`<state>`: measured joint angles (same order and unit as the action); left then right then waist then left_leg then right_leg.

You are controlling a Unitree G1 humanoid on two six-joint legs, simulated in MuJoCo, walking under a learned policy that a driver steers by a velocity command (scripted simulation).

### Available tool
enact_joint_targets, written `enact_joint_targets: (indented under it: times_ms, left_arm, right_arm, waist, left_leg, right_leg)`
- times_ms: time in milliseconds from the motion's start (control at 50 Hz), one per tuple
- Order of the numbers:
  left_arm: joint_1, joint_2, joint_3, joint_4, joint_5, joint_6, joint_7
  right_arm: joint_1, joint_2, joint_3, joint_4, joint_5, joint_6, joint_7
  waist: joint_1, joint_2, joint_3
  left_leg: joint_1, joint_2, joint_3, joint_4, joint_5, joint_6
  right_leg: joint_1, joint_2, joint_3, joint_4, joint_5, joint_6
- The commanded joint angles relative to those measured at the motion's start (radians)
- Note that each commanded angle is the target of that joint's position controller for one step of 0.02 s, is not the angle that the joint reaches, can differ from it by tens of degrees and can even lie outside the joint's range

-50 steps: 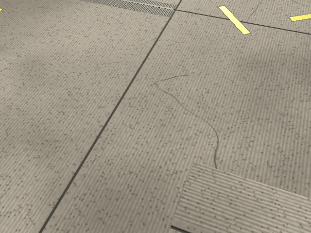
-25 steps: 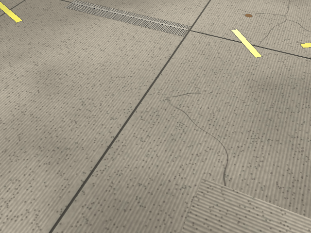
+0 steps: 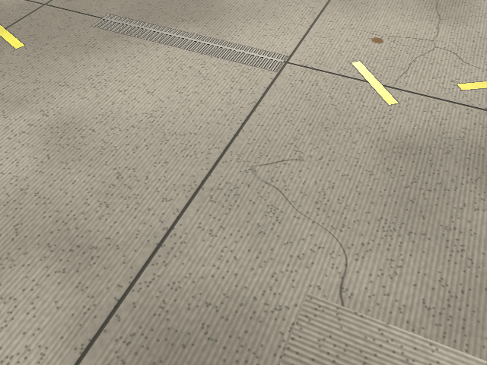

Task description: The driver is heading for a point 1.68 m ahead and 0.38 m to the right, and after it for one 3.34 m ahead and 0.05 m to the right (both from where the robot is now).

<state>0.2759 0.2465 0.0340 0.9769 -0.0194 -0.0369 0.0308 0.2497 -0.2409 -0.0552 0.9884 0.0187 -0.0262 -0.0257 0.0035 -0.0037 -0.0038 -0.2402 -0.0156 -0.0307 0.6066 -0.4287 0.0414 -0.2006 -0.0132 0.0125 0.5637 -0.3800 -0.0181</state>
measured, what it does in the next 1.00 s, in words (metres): walks ahead: right foot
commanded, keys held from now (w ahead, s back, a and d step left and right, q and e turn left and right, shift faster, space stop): w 1.00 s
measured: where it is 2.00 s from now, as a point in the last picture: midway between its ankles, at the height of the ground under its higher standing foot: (281, 207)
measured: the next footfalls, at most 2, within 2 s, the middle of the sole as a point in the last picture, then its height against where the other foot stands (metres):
right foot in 0.50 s outside the picture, level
left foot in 1.06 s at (218, 312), level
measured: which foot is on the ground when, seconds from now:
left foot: down 0.00-0.50, up 0.52-1.00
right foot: down 0.00-0.10, up 0.12-0.48, down 0.50-1.00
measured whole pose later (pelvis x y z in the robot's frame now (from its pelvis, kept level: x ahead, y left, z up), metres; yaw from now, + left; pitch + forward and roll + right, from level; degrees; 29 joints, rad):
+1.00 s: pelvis +0.48 -0.02 +0.00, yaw +0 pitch +2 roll -2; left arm 0.39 0.27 0.05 0.99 -0.02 -0.07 0.00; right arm 0.01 -0.24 -0.03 0.84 0.02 -0.09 0.03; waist 0.09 0.03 0.02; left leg -0.57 0.07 -0.01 0.51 0.03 0.02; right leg 0.07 0.06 -0.04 0.21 -0.31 -0.03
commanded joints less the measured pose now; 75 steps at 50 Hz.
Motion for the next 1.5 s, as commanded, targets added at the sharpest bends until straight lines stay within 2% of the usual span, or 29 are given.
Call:
enact_joint_targets:
  times_ms: [20,80,120,140,180,240,320,420,480,500,520,540,560,600,640,760,840,940,1000,1040,1060,1080,1100,1120,1160,1180,1220,1320,1500]
  left_arm:
    - [0.037,0.189,0.045,-0.025,-0.01,-0.027,-0.004]
    - [-0.13,0.142,0.029,-0.092,-0.014,-0.028,-0.015]
    - [-0.188,0.081,0.013,-0.16,-0.004,-0.065,-0.016]
    - [-0.18,0.122,0.025,-0.156,-0.015,-0.077,-0.019]
    - [-0.146,0.105,0.021,-0.141,-0.032,-0.088,-0.036]
    - [-0.205,0.078,0.02,-0.165,-0.01,-0.084,-0.06]
    - [-0.348,0.017,-0.01,-0.226,0.0,-0.069,-0.075]
    - [-0.366,0.107,0.013,-0.256,-0.011,-0.057,-0.07]
    - [-0.061,0.182,0.064,-0.168,-0.013,-0.048,-0.06]
    - [0.106,0.234,0.08,-0.131,-0.006,-0.041,-0.051]
    - [0.17,0.307,0.089,-0.102,0.011,-0.043,-0.062]
    - [0.127,0.207,0.062,-0.106,0.005,-0.048,-0.067]
    - [0.023,0.167,0.049,-0.121,0.004,-0.058,-0.067]
    - [-0.111,0.128,0.037,-0.143,0.022,-0.073,-0.073]
    - [-0.137,0.097,0.028,-0.134,0.032,-0.081,-0.077]
    - [-0.025,0.154,0.039,-0.083,0.022,-0.079,-0.043]
    - [0.048,0.168,0.039,-0.059,0.01,-0.068,-0.028]
    - [0.143,0.175,0.043,-0.013,0.003,-0.043,-0.026]
    - [0.134,0.195,0.053,-0.01,0.002,-0.026,-0.023]
    - [0.1,0.187,0.048,-0.022,0.006,-0.015,-0.022]
    - [0.104,0.148,0.029,-0.048,0.02,-0.017,-0.023]
    - [0.222,0.015,-0.011,-0.057,0.019,-0.038,-0.035]
    - [0.178,0.092,0.006,-0.042,-0.004,-0.061,-0.035]
    - [0.083,0.171,0.031,-0.073,-0.036,-0.073,-0.035]
    - [0.015,0.157,0.038,-0.082,-0.024,-0.066,-0.022]
    - [0.037,0.138,0.043,-0.077,-0.018,-0.051,-0.02]
    - [0.067,0.086,0.04,-0.068,-0.018,-0.024,-0.022]
    - [-0.036,0.075,0.045,-0.125,-0.006,-0.011,-0.028]
    - [-0.283,0.056,0.028,-0.265,-0.002,-0.016,-0.09]
  right_arm:
    - [-0.079,-0.054,-0.009,-0.066,0.011,-0.055,0.018]
    - [0.108,-0.083,-0.021,0.014,0.016,-0.068,0.025]
    - [0.322,-0.252,-0.067,0.076,0.012,-0.077,0.033]
    - [0.3,-0.178,-0.042,0.065,-0.011,-0.086,0.038]
    - [0.241,-0.122,-0.022,0.044,-0.017,-0.093,0.043]
    - [0.23,-0.065,0.006,0.046,-0.012,-0.066,0.036]
    - [0.183,-0.127,0.004,0.017,-0.015,-0.054,0.004]
    - [0.213,-0.166,-0.015,0.039,0.006,-0.063,0.002]
    - [0.189,-0.167,-0.019,0.025,-0.015,-0.037,0.005]
    - [0.2,-0.132,-0.004,0.002,-0.031,-0.031,0.006]
    - [0.349,0.043,0.041,-0.004,-0.021,-0.051,0.018]
    - [0.279,-0.055,0.021,0.001,0.005,-0.078,0.026]
    - [0.164,-0.128,0.001,-0.041,0.032,-0.094,0.029]
    - [0.082,-0.131,-0.007,-0.059,0.014,-0.098,0.014]
    - [0.122,-0.096,-0.01,-0.052,0.002,-0.073,0.01]
    - [-0.067,-0.093,-0.015,-0.127,-0.019,-0.051,0.007]
    - [-0.211,-0.069,-0.003,-0.166,-0.013,-0.066,0.023]
    - [-0.346,-0.074,0.009,-0.222,0.0,-0.077,0.052]
    - [-0.319,-0.111,0.0,-0.234,0.003,-0.084,0.066]
    - [-0.098,-0.179,-0.037,-0.172,0.002,-0.087,0.06]
    - [0.098,-0.248,-0.06,-0.128,-0.014,-0.087,0.05]
    - [0.198,-0.332,-0.083,-0.1,-0.019,-0.077,0.048]
    - [0.193,-0.228,-0.053,-0.106,-0.017,-0.077,0.048]
    - [0.108,-0.182,-0.037,-0.118,-0.016,-0.08,0.043]
    - [-0.033,-0.117,-0.018,-0.138,-0.02,-0.087,0.045]
    - [-0.064,-0.099,-0.012,-0.136,-0.028,-0.093,0.046]
    - [-0.075,-0.094,-0.014,-0.121,-0.035,-0.1,0.048]
    - [-0.044,-0.136,-0.026,-0.094,-0.041,-0.101,0.023]
    - [0.063,-0.193,-0.045,-0.064,-0.009,-0.047,0.001]
  waist:
    - [0.01,-0.171,0.13]
    - [-0.102,-0.102,0.134]
    - [-0.158,0.298,0.07]
    - [-0.131,0.196,0.07]
    - [-0.08,0.091,0.069]
    - [-0.064,0.089,0.089]
    - [-0.07,0.091,0.13]
    - [-0.026,0.116,0.134]
    - [0.134,0.121,-0.078]
    - [0.186,0.027,-0.194]
    - [0.092,-0.299,-0.367]
    - [0.115,-0.224,-0.301]
    - [0.092,-0.164,-0.122]
    - [0.027,-0.028,-0.016]
    - [-0.026,-0.068,-0.016]
    - [-0.003,-0.027,0.066]
    - [0.046,-0.028,0.077]
    - [0.085,-0.029,0.102]
    - [0.046,-0.063,0.07]
    - [-0.073,-0.073,-0.069]
    - [-0.144,-0.015,-0.219]
    - [-0.102,0.24,-0.368]
    - [-0.133,0.197,-0.373]
    - [-0.12,0.155,-0.211]
    - [-0.059,0.072,-0.057]
    - [-0.023,0.1,-0.029]
    - [0.004,0.101,-0.003]
    - [0.001,0.062,0.051]
    - [-0.062,0.037,0.104]
  left_leg:
    - [-0.166,0.0,0.052,0.037,0.008,0.025]
    - [0.145,0.027,-0.013,-0.174,0.039,0.072]
    - [0.46,0.327,-0.57,-0.386,0.112,0.234]
    - [0.495,0.373,-0.617,-0.372,0.224,0.262]
    - [0.52,0.341,-0.46,-0.358,0.322,0.222]
    - [0.433,0.268,-0.25,-0.412,0.504,0.157]
    - [0.16,0.183,-0.087,-0.506,0.461,0.137]
    - [0.237,0.257,-0.063,-0.492,0.586,0.106]
    - [0.24,0.208,0.008,-0.092,1.0,0.049]
    - [0.021,0.16,0.027,0.214,0.741,0.023]
    - [-0.299,-0.044,0.004,0.599,-0.015,-0.031]
    - [-0.406,-0.019,-0.116,0.739,-0.117,-0.008]
    - [-0.484,0.035,-0.09,0.771,-0.039,0.014]
    - [-0.391,0.127,-0.062,0.669,0.122,0.022]
    - [-0.287,0.164,-0.069,0.593,0.167,0.019]
    - [-0.448,0.184,-0.042,0.298,0.379,-0.039]
    - [-0.4,0.137,0.008,0.056,0.557,-0.049]
    - [-0.425,0.107,0.015,-0.08,0.503,-0.032]
    - [-0.352,0.079,0.029,-0.122,0.382,0.008]
    - [-0.035,0.021,0.078,-0.153,0.366,0.059]
    - [0.297,0.157,-0.069,-0.106,0.38,0.123]
    - [0.681,0.41,-0.532,-0.176,0.187,0.279]
    - [0.663,0.428,-0.668,-0.285,0.103,0.266]
    - [0.525,0.396,-0.5,-0.307,0.123,0.207]
    - [0.259,0.32,-0.269,-0.382,0.246,0.156]
    - [0.176,0.289,-0.19,-0.418,0.281,0.136]
    - [0.091,0.264,-0.093,-0.464,0.354,0.137]
    - [0.101,0.249,0.074,-0.502,0.485,0.137]
    - [0.358,0.313,0.216,-0.402,0.7,0.1]
  right_leg:
    - [-0.022,-0.265,0.404,-0.355,-0.384,-0.192]
    - [-0.23,-0.142,0.208,-0.22,-0.181,-0.107]
    - [-0.549,0.052,-0.042,0.342,-0.049,0.009]
    - [-0.661,0.027,0.04,0.535,-0.177,-0.002]
    - [-0.754,-0.046,0.062,0.645,-0.062,-0.045]
    - [-0.707,-0.1,0.004,0.521,0.087,-0.032]
    - [-0.435,-0.043,-0.076,0.156,0.308,0.022]
    - [-0.29,-0.014,-0.045,-0.02,0.391,-0.03]
    - [0.086,0.051,-0.086,0.0,0.314,-0.098]
    - [0.373,-0.108,0.102,0.016,0.236,-0.151]
    - [0.63,-0.362,0.64,-0.174,-0.087,-0.322]
    - [0.554,-0.352,0.794,-0.33,-0.219,-0.297]
    - [0.399,-0.333,0.643,-0.34,-0.167,-0.251]
    - [0.123,-0.259,0.397,-0.371,0.104,-0.217]
    - [0.014,-0.207,0.282,-0.417,0.182,-0.208]
    - [0.01,-0.199,0.172,-0.497,0.251,-0.228]
    - [0.041,-0.161,0.078,-0.49,0.31,-0.188]
    - [0.211,-0.216,0.073,-0.42,0.364,-0.182]
    - [0.297,-0.252,0.084,-0.33,0.534,-0.159]
    - [0.26,-0.189,0.027,-0.075,0.831,-0.121]
    - [0.058,-0.136,-0.001,0.207,0.667,-0.088]
    - [-0.374,0.05,-0.038,0.589,0.094,-0.01]
    - [-0.485,0.048,0.124,0.717,-0.194,-0.026]
    - [-0.554,-0.004,0.131,0.752,-0.126,-0.044]
    - [-0.495,-0.091,0.095,0.651,0.039,-0.036]
    - [-0.432,-0.119,0.102,0.611,0.089,-0.032]
    - [-0.382,-0.129,0.095,0.589,0.129,-0.021]
    - [-0.487,-0.121,0.103,0.386,0.346,0.004]
    - [-0.521,-0.076,-0.05,0.071,0.34,-0.052]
